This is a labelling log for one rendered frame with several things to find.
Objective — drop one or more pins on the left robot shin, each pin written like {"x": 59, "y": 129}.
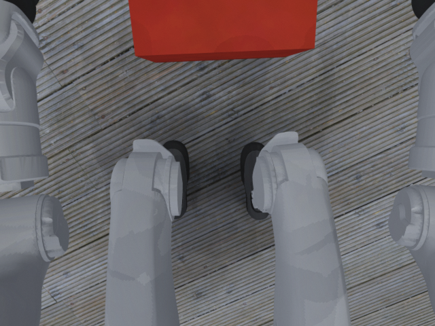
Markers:
{"x": 139, "y": 145}

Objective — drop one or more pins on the robot left upper arm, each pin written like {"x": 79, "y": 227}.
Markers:
{"x": 33, "y": 231}

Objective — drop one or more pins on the left robot forearm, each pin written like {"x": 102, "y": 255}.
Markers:
{"x": 21, "y": 159}

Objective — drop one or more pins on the left robot foot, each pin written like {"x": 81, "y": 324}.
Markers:
{"x": 180, "y": 153}

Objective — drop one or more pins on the carton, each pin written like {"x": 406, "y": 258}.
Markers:
{"x": 196, "y": 30}

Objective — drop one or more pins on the robot left hand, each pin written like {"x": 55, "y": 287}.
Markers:
{"x": 27, "y": 6}

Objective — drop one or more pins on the right robot forearm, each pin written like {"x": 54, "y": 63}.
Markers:
{"x": 422, "y": 51}

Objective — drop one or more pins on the robot right hand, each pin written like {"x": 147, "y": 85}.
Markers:
{"x": 420, "y": 6}

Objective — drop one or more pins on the robot right upper arm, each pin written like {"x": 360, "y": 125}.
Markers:
{"x": 412, "y": 224}

